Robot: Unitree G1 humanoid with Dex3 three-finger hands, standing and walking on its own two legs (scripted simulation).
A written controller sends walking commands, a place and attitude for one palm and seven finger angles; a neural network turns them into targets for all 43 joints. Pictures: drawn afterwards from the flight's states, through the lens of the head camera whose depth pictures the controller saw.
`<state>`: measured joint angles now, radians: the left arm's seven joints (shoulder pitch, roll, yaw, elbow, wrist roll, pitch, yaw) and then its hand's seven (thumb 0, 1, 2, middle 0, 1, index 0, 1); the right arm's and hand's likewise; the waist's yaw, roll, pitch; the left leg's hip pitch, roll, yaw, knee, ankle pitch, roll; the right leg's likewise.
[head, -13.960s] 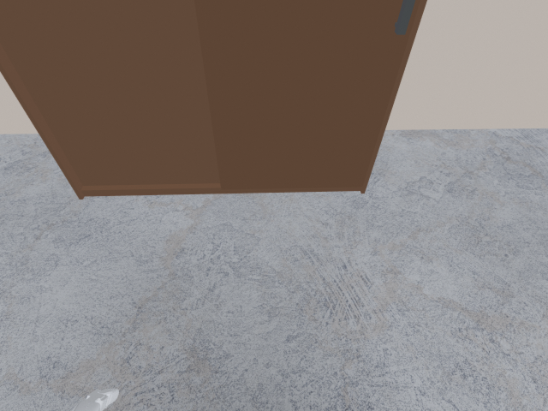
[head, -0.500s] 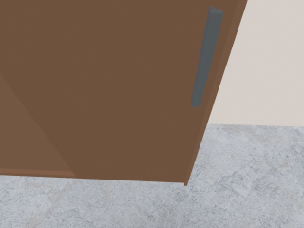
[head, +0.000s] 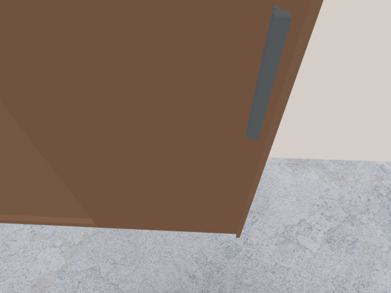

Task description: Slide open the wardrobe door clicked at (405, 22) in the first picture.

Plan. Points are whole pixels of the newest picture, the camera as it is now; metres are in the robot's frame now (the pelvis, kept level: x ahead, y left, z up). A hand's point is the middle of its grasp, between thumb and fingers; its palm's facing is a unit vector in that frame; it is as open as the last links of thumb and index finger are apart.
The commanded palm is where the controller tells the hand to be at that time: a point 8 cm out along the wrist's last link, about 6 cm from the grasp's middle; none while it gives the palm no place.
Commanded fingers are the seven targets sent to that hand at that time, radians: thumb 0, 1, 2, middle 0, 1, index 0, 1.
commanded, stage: look again from close up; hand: right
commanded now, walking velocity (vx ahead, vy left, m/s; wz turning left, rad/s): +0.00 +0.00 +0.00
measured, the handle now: (262, 82) +0.50 -0.11 +0.19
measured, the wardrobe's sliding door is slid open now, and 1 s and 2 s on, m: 0.00 0.00 0.00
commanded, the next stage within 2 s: raise the hand with hooked fingers in 0.68 s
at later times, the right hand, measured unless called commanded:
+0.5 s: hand out of the picture +0.00 -0.17 -0.18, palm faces +0.02 +0.98 -0.18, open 7.4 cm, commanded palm none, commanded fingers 0.00 -0.90 -0.90 0.20 0.30 0.20 0.30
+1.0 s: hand (303, 246) +0.22 -0.19 +0.02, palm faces +0.24 +0.97 -0.11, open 7.6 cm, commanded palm +0.12 -0.23 -0.03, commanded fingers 0.00 -0.62 -0.78 0.22 0.48 0.22 0.48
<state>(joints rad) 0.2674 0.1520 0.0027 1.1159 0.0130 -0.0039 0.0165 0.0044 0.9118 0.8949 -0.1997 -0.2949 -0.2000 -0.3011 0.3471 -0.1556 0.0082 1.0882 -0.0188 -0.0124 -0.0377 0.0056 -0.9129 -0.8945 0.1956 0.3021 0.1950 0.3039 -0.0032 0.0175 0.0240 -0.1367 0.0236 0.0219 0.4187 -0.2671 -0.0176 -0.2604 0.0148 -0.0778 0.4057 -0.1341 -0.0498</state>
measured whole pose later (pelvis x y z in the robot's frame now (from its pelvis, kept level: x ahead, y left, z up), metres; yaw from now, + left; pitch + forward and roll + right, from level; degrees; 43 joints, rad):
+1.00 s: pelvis +0.00 +0.00 -0.02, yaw -2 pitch +1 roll +0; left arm 0.27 0.23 0.00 0.78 -0.03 -0.23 0.07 0.01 0.91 0.89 -0.20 -0.30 -0.20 -0.30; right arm 0.37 -0.19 -0.07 0.08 0.17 -0.19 -0.06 0.02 -0.84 -0.86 0.20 0.36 0.20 0.36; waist 0.03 -0.04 -0.07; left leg -0.26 0.05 0.05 0.63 -0.39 -0.01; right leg -0.39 0.03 -0.05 0.60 -0.23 -0.05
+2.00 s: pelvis +0.00 +0.01 -0.01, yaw -2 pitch -1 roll +1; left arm 0.22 0.26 -0.05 0.60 -0.07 -0.30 0.12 0.01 0.91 0.90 -0.20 -0.30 -0.20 -0.30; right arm 0.14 -0.43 -0.41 -0.11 0.39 -0.02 0.38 0.00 0.32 -0.37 0.29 1.09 0.29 1.09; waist -0.04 -0.03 -0.04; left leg -0.19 0.01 0.07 0.57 -0.36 0.00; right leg -0.36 0.00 -0.03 0.62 -0.24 -0.04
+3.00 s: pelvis +0.01 +0.03 -0.01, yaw -2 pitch -2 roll +0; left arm 0.20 0.28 -0.08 0.59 -0.10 -0.20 0.10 0.01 0.90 0.90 -0.20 -0.30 -0.20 -0.30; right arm -0.13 -0.52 -0.48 0.05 0.37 0.25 0.50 -0.01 0.49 -0.30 0.30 1.20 0.30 1.20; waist -0.05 -0.07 -0.03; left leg -0.11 -0.01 0.07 0.49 -0.33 0.02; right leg -0.27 -0.01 -0.02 0.51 -0.20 -0.01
